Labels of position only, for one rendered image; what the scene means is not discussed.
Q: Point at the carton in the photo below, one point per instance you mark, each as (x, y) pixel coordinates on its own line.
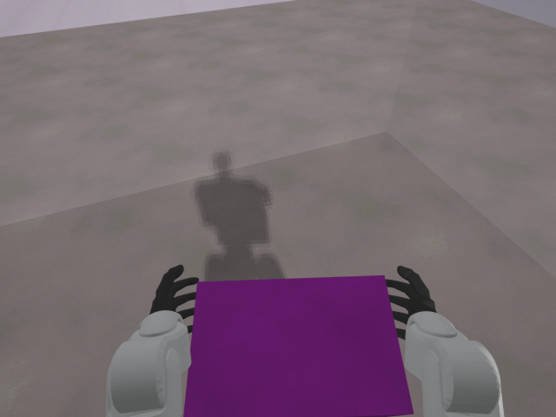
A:
(302, 347)

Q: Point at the robot left hand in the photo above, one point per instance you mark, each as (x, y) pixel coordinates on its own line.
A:
(165, 293)

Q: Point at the left robot forearm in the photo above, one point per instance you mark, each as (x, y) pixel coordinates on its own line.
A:
(145, 374)

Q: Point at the robot right hand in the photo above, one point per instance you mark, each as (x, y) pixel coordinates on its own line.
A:
(416, 291)

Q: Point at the right robot forearm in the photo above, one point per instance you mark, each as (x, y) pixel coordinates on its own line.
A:
(459, 377)

